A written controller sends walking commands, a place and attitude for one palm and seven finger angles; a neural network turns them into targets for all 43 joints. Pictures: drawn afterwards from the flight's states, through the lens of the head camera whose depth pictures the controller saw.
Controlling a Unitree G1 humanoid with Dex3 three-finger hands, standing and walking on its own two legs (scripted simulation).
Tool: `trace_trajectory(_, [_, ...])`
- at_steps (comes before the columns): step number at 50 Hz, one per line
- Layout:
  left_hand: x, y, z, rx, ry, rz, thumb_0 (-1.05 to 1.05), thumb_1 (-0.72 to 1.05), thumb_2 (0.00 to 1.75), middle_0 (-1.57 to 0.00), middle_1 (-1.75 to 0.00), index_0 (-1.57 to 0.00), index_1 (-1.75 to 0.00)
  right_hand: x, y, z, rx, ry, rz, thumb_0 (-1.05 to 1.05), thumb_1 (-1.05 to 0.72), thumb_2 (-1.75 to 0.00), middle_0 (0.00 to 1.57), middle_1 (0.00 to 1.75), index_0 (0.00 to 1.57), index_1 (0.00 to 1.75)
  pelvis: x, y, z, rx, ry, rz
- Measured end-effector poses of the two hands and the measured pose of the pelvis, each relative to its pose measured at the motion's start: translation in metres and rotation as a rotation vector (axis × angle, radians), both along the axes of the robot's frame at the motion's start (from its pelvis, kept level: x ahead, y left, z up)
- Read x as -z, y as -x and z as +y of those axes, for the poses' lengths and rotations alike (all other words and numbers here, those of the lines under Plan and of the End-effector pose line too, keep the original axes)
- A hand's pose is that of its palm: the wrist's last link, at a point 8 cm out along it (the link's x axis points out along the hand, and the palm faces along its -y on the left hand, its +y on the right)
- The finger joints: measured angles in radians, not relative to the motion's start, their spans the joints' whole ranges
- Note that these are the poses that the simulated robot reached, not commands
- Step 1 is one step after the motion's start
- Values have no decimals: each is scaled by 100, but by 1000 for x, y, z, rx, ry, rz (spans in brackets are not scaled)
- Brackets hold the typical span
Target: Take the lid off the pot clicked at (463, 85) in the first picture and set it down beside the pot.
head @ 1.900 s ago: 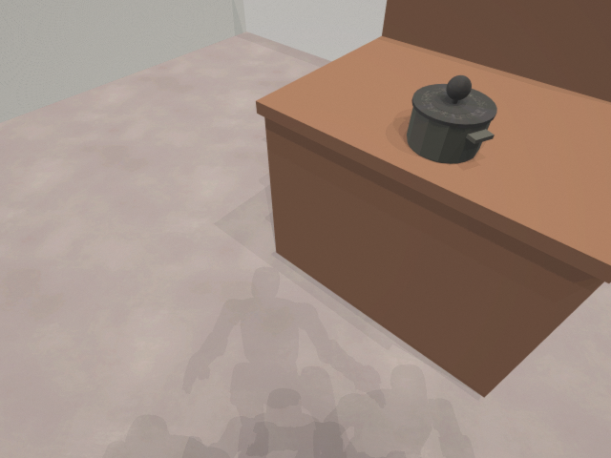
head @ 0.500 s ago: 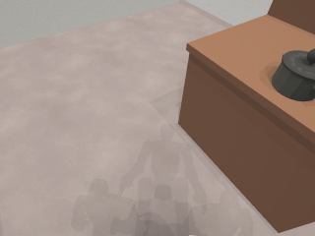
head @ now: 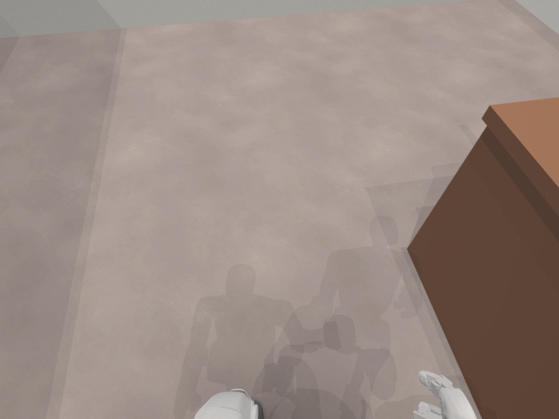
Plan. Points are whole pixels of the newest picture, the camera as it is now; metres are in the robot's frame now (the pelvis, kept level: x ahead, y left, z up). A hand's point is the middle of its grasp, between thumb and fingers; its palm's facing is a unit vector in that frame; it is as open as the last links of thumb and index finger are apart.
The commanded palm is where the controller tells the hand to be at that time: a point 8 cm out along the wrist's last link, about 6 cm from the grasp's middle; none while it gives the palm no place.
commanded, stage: turn to face it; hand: left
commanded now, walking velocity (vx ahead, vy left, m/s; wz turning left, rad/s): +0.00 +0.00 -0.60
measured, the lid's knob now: out of the picture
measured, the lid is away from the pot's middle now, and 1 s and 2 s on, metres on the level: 0.00 0.00 0.00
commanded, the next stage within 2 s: take the last steps up to it in 1.94 s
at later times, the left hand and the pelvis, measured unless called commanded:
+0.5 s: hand (197, 381) +0.17 +0.17 -0.16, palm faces -0.20 -0.93 -0.32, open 7.4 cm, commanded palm none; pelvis +0.04 -0.03 -0.01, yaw -17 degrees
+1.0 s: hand (227, 324) +0.27 +0.14 -0.16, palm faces -0.52 -0.83 -0.21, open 7.4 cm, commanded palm none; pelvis +0.06 +0.02 +0.00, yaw -34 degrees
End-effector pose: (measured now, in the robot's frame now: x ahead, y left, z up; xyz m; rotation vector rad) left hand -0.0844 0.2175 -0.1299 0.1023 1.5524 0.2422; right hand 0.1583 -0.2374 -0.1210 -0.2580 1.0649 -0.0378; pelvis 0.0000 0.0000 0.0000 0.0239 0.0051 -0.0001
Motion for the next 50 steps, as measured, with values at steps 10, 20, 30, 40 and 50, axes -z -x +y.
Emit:
trace_trajectory(10, [15,-61,19,35,36,11,1,91,90,-20,-30,-20,-30,-3,-11,44,87,-59,-28,0,-91,-90,20,30,20,29,-1,-31,11,99,25,-31])
trace_trajectory(20, [0,-204,12,279,-38,-228,0,91,90,-20,-30,-20,-30,23,71,-23,371,-54,66,-1,-92,-90,20,29,20,30,5,-41,-12,238,9,-31])
trace_trajectory(30, [-21,-293,-23,484,-66,-374,0,91,90,-20,-30,-20,-30,17,143,-75,537,22,168,1,-92,-90,20,29,19,29,0,-47,-32,353,0,-8])
trace_trajectory(40, [-15,-341,-42,625,31,-403,0,91,90,-20,-30,-20,-30,-1,157,-46,636,33,130,1,-91,-90,20,30,19,29,-5,-55,-13,470,5,8])
trace_trajectory(50, [-2,-375,-35,730,99,-369,1,91,90,-20,-30,-20,-30,-10,182,19,745,25,125,1,-91,-90,20,30,20,29,-5,-64,18,601,37,3])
